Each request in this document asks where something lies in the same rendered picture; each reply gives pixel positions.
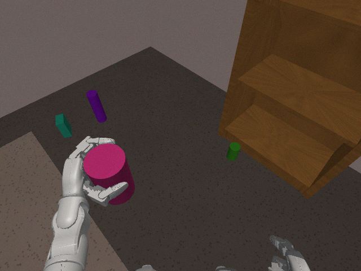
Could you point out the left robot hand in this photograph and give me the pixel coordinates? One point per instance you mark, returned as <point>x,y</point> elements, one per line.
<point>75,181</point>

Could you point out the right robot hand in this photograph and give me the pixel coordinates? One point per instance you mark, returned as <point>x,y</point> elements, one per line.
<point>294,260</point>

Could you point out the bookshelf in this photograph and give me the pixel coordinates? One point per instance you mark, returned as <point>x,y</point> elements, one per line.
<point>293,101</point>

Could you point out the left robot arm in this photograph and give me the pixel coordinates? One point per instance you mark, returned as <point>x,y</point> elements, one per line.
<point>70,224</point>

